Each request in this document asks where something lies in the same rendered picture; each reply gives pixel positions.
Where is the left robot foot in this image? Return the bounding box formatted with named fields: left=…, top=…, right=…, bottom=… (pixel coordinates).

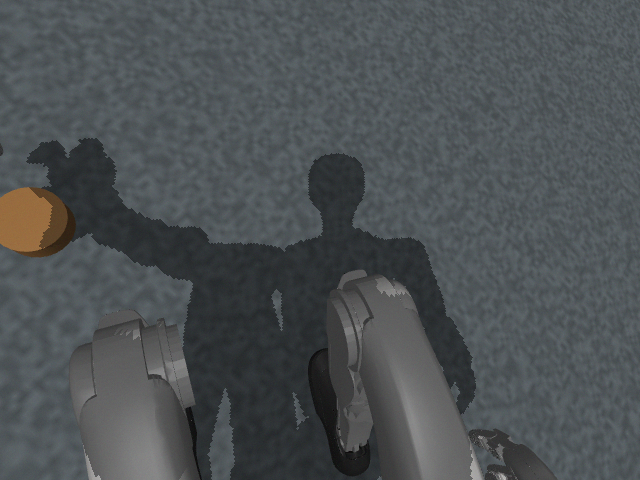
left=185, top=407, right=202, bottom=480

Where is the right robot hand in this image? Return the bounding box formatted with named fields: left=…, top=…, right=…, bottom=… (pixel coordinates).
left=468, top=429, right=558, bottom=480

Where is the right robot foot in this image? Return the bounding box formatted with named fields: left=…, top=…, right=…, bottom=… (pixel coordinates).
left=308, top=348, right=370, bottom=476

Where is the tin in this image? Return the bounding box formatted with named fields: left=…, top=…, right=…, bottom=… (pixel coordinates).
left=0, top=187, right=76, bottom=257

